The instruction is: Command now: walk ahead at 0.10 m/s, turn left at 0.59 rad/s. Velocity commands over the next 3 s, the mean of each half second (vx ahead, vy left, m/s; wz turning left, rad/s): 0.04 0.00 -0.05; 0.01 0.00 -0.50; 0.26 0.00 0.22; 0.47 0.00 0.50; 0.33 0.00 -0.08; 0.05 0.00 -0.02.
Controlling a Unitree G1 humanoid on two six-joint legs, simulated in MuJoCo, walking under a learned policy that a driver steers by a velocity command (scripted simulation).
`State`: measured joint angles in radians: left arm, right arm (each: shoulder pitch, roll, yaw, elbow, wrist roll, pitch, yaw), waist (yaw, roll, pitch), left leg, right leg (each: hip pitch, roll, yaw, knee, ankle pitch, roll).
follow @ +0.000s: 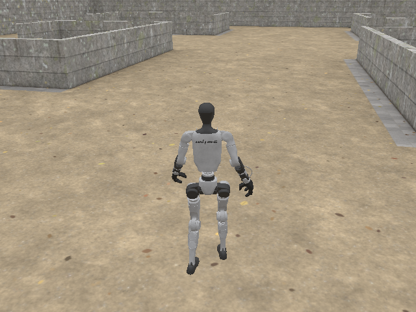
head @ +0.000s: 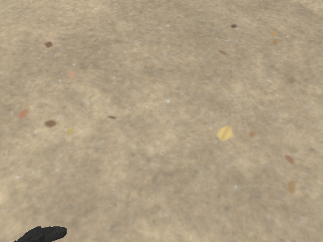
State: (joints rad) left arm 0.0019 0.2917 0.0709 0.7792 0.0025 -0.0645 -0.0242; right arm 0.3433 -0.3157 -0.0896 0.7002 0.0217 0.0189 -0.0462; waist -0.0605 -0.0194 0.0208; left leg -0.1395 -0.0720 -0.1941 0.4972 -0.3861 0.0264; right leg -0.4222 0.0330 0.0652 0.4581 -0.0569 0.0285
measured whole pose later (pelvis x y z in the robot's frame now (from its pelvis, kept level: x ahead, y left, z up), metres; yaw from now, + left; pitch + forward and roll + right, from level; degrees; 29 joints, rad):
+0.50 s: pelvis +0.07 -0.01 +0.00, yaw -5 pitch +0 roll +0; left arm 0.14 0.32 0.08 0.83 -0.03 0.02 -0.02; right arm 0.18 -0.28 -0.06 0.68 -0.01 0.02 -0.06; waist 0.01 -0.01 0.06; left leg -0.22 0.04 0.01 0.52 -0.31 -0.02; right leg -0.42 0.02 0.00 0.84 -0.48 0.02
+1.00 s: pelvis +0.09 -0.05 +0.01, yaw -22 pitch +1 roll +2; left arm 0.16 0.32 0.06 0.72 -0.01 0.04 0.03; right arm 0.11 -0.31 -0.08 0.71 0.00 0.00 -0.04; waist 0.02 0.01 0.06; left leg -0.45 0.00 -0.10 0.80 -0.34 -0.10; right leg -0.27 0.10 0.15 0.45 -0.20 -0.07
